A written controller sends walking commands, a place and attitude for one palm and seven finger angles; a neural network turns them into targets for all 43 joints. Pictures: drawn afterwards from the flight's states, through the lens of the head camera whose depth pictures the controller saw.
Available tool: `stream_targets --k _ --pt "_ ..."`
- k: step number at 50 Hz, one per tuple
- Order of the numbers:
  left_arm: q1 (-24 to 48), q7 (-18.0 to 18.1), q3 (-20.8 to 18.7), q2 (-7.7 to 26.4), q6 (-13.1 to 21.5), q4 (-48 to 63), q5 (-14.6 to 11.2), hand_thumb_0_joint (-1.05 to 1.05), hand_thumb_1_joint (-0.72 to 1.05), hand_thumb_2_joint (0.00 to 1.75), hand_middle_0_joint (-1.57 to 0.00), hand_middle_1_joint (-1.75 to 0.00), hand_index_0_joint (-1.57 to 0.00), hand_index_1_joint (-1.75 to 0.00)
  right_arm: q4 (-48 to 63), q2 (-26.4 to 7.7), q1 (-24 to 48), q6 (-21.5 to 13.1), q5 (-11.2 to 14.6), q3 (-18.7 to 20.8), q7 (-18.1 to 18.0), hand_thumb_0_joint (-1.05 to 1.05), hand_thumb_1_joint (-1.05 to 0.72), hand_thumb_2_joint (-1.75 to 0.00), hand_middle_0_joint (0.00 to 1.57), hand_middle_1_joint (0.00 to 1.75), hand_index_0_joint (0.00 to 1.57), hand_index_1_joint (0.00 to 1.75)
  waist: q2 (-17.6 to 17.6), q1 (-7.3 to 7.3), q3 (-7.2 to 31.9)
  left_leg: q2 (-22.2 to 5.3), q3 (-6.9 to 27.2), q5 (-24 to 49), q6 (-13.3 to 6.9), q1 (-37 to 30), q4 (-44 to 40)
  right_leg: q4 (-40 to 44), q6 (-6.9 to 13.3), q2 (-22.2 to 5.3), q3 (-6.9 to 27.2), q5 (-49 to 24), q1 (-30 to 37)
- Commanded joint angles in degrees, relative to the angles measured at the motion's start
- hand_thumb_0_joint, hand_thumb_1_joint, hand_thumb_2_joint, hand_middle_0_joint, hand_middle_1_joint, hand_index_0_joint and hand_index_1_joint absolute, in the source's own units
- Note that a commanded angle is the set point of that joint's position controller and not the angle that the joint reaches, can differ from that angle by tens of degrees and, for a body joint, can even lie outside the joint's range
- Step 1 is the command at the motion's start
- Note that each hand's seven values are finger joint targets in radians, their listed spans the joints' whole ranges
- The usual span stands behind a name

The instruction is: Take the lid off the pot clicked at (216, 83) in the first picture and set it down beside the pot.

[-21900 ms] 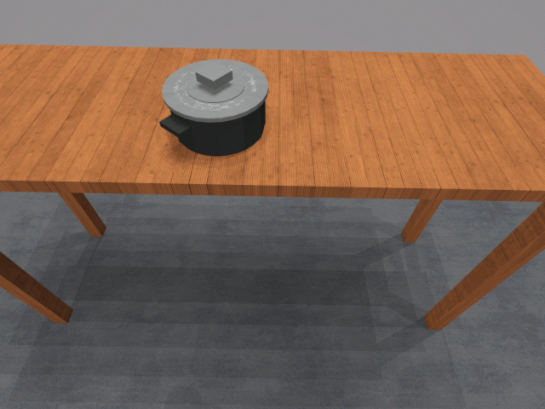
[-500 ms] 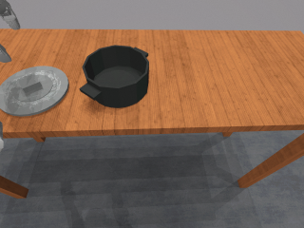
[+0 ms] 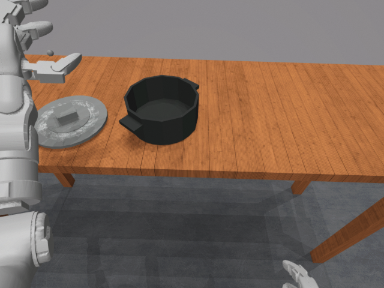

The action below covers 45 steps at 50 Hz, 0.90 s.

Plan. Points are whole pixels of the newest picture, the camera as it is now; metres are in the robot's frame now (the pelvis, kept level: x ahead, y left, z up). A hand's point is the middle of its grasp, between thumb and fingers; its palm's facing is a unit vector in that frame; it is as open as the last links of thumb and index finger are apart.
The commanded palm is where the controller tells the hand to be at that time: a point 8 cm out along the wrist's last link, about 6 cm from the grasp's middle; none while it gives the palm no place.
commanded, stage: draw the hand back to the body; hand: left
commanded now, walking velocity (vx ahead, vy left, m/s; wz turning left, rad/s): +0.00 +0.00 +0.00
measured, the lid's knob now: (65, 112) +0.50 +0.33 +0.08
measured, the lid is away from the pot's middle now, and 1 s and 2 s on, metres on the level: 0.24 0.24 0.24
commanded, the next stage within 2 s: step back with the hand held close in 1.46 s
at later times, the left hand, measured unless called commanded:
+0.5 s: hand (31, 90) +0.32 +0.23 +0.28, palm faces +0.47 -0.85 -0.23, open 8.5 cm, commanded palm +0.27 +0.27 +0.27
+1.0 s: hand (5, 139) +0.24 +0.23 +0.27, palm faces +0.49 -0.83 -0.25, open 7.4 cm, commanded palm +0.18 +0.26 +0.27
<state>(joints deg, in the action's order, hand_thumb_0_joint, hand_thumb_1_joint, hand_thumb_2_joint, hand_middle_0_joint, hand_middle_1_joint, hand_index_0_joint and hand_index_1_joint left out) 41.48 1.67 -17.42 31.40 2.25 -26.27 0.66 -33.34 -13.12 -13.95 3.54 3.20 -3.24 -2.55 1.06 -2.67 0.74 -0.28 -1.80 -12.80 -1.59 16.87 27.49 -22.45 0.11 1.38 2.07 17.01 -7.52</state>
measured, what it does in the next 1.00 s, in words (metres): stands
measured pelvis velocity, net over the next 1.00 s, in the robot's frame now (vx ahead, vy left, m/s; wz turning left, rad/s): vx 0.00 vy -0.02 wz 0.02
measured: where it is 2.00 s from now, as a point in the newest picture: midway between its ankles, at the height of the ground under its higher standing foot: outside the picture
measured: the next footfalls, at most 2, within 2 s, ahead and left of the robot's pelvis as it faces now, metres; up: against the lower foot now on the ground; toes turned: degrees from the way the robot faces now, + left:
none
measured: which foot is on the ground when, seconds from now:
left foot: down 0.00-1.00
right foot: down 0.00-1.00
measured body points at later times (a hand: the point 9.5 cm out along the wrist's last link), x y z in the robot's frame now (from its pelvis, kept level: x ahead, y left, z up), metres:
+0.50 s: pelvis +0.00 -0.03 +0.00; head -0.01 -0.05 +0.45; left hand +0.29 +0.28 +0.29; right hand +0.18 -0.26 -0.09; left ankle +0.02 +0.10 -0.74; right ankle -0.06 -0.13 -0.74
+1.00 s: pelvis +0.00 -0.02 +0.00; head -0.02 -0.05 +0.45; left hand +0.21 +0.27 +0.28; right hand +0.20 -0.24 -0.08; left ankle +0.02 +0.10 -0.74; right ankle -0.06 -0.13 -0.74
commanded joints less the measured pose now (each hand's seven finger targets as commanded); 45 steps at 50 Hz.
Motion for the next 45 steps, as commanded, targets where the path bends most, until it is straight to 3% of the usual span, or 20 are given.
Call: stream_targets --k 1,4,6,8,10,12,14,16,18,21,23,25,30,34,39,42,45 --pt "17.67 2.40 -7.24 17.05 3.65 17.82 -2.53 0.00 0.18 0.83 -0.36 -0.61 -0.36 -0.61 5.63 -9.64 4.13 -3.34 -0.77 4.12 -0.69 0.00 -0.90 -0.90 0.20 0.30 0.20 0.30 2.84 1.92 16.96 -1.54 0.73 19.76 -1.16 -17.51 -2.15 2.49 2.20 1.04 -3.65 -21.12 -1.30" --pt "14.48 2.46 -6.16 15.06 3.19 19.14 -3.06 0.00 0.26 0.84 -0.34 -0.57 -0.34 -0.57 5.10 -9.40 4.99 -3.87 -0.49 4.18 -0.85 0.00 -0.90 -0.90 0.20 0.30 0.20 0.30 1.43 1.81 15.04 -0.93 -0.32 17.26 -1.44 -16.41 -2.64 2.84 1.79 0.90 -3.45 -21.38 -1.09" --pt "13.88 2.50 -6.20 14.81 3.72 25.30 -3.38 0.00 0.31 0.84 -0.33 -0.55 -0.33 -0.55 5.47 -9.25 6.38 -4.46 -0.41 4.20 -0.90 0.00 -0.90 -0.90 0.20 0.30 0.20 0.30 4.46 2.03 15.66 -0.65 -0.56 18.28 -1.66 -17.76 -2.27 3.07 1.72 0.63 -3.13 -22.63 -0.87" --pt "11.84 2.80 -5.89 13.44 3.54 27.27 -3.70 0.00 0.36 0.85 -0.32 -0.53 -0.32 -0.53 5.02 -8.98 6.76 -5.18 -0.38 4.23 -0.83 0.00 -0.90 -0.90 0.20 0.30 0.20 0.30 5.29 2.13 16.12 -0.50 -0.40 18.98 -1.56 -18.88 -2.18 2.82 1.66 0.65 -3.09 -22.92 -1.13" --pt "8.91 3.03 -5.84 12.51 3.24 26.64 -3.94 0.00 0.41 0.85 -0.31 -0.51 -0.31 -0.51 4.47 -9.15 6.58 -5.13 -0.55 4.24 -1.05 0.00 -0.90 -0.90 0.20 0.30 0.20 0.30 2.53 2.12 14.32 -0.18 -0.44 18.09 -1.81 -17.97 -2.10 3.01 1.43 0.63 -3.24 -23.64 -0.69" --pt "5.49 3.34 -7.87 13.86 2.98 27.16 -4.25 0.00 0.46 0.86 -0.30 -0.49 -0.30 -0.49 4.22 -9.16 7.36 -5.29 -0.62 4.22 -1.25 0.00 -0.90 -0.90 0.20 0.30 0.20 0.30 0.29 2.62 14.24 0.12 -0.76 16.51 -1.94 -17.12 -2.50 3.16 1.15 0.41 -3.15 -23.91 -0.19" --pt "5.57 3.28 -7.03 12.44 3.65 33.10 -4.42 0.00 0.50 0.86 -0.29 -0.47 -0.29 -0.47 4.54 -8.61 8.79 -5.92 -0.48 4.14 -1.17 0.00 -0.90 -0.90 0.20 0.30 0.20 0.30 3.51 2.86 16.03 0.28 -0.90 18.19 -1.83 -18.89 -2.35 2.84 1.13 0.16 -2.93 -25.59 0.50" --pt "4.11 3.27 -5.47 10.27 3.76 34.91 -4.72 0.00 0.55 0.87 -0.28 -0.45 -0.28 -0.45 4.49 -8.38 9.77 -6.27 -0.56 4.02 -1.13 0.00 -0.90 -0.90 0.20 0.30 0.20 0.30 3.96 2.71 13.88 0.38 -0.90 17.45 -1.87 -19.13 -2.29 3.37 1.06 0.25 -2.90 -24.83 -1.14" --pt "-0.71 3.64 -8.27 11.82 2.99 31.96 -5.17 0.00 0.60 0.87 -0.27 -0.43 -0.27 -0.43 3.95 -8.49 9.67 -6.12 -0.76 3.90 -1.20 0.00 -0.90 -0.90 0.20 0.30 0.20 0.30 -0.56 3.52 12.35 0.45 -0.65 15.46 -1.90 -17.32 -3.04 3.57 0.78 0.13 -3.02 -24.30 -0.31" --pt "-1.46 3.30 -8.73 11.65 3.83 37.69 -5.55 0.00 0.68 0.88 -0.25 -0.40 -0.25 -0.40 4.56 -7.90 11.45 -6.24 -0.83 3.69 -1.32 0.00 -0.90 -0.90 0.20 0.30 0.20 0.30 2.21 3.83 12.62 0.74 -1.10 15.30 -1.82 -18.02 -3.17 4.16 0.71 -0.31 -2.74 -24.80 0.71" --pt "-5.12 3.27 -9.05 10.50 3.66 37.77 -5.92 0.00 0.73 0.88 -0.24 -0.37 -0.24 -0.37 4.52 -7.51 11.87 -6.48 -0.97 3.61 -1.34 0.00 -0.90 -0.90 0.20 0.30 0.20 0.30 1.32 4.16 11.79 0.67 -1.15 15.47 -1.85 -18.29 -3.33 4.22 0.54 -0.29 -2.82 -25.25 0.63" --pt "-7.75 3.19 -10.40 10.81 3.76 38.68 -6.47 0.00 0.78 0.89 -0.23 -0.35 -0.23 -0.35 4.34 -7.62 12.26 -6.42 -1.16 3.63 -1.37 0.00 -0.90 -0.90 0.20 0.30 0.20 0.30 -1.69 4.44 11.02 0.57 -1.04 15.41 -1.97 -17.98 -3.34 4.51 0.23 -0.50 -2.81 -26.77 1.58" --pt "-10.95 2.97 -9.84 8.53 4.27 44.55 -6.78 0.00 0.90 0.90 -0.20 -0.30 -0.20 -0.30 4.51 -6.82 13.81 -7.18 -1.34 3.50 -1.40 0.00 -0.90 -0.90 0.20 0.30 0.20 0.30 2.13 4.64 10.60 0.67 -1.35 16.06 -1.99 -19.81 -3.42 5.18 0.35 -0.60 -2.52 -26.49 1.01" --pt "-15.29 3.20 -11.08 7.85 4.14 47.48 -7.14 0.00 0.90 0.90 -0.20 -0.30 -0.20 -0.30 4.37 -6.50 14.17 -7.48 -1.57 3.60 -1.43 0.00 -0.90 -0.90 0.20 0.30 0.20 0.30 0.15 5.09 10.89 0.72 -1.27 16.72 -1.91 -19.99 -4.05 5.34 0.23 -0.62 -2.71 -27.39 1.85" --pt "-20.86 3.27 -10.90 5.77 5.09 52.97 -7.35 0.00 0.90 0.90 -0.20 -0.30 -0.20 -0.30 4.34 -5.94 15.06 -8.25 -1.82 3.76 -1.44 0.00 -0.90 -0.90 0.20 0.30 0.20 0.30 2.46 5.42 10.30 0.57 -1.21 17.34 -1.72 -21.17 -4.48 5.69 0.60 -0.50 -3.00 -25.81 1.49" --pt "-24.50 3.27 -10.47 4.48 5.32 53.55 -7.59 0.00 0.90 0.90 -0.20 -0.30 -0.20 -0.30 4.12 -5.82 15.36 -8.46 -1.94 3.80 -1.49 0.00 -0.90 -0.90 0.20 0.30 0.20 0.30 1.57 5.38 7.60 0.36 -0.92 15.63 -1.69 -20.68 -5.04 6.62 0.72 -0.38 -3.13 -22.65 0.31" --pt "-28.72 3.13 -12.06 5.25 5.97 57.30 -7.79 0.00 0.90 0.90 -0.20 -0.30 -0.20 -0.30 4.37 -5.72 15.44 -8.58 -2.02 3.99 -1.42 0.00 -0.90 -0.90 0.20 0.30 0.20 0.30 1.38 5.85 8.22 0.20 -0.61 16.23 -1.65 -20.86 -5.36 6.64 0.82 -0.48 -3.27 -22.95 1.68"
